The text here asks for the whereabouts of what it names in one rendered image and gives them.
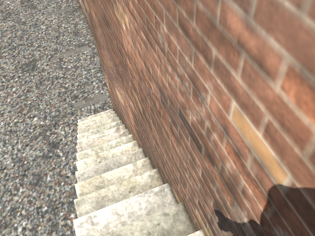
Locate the stairs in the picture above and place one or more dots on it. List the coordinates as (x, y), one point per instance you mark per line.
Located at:
(119, 192)

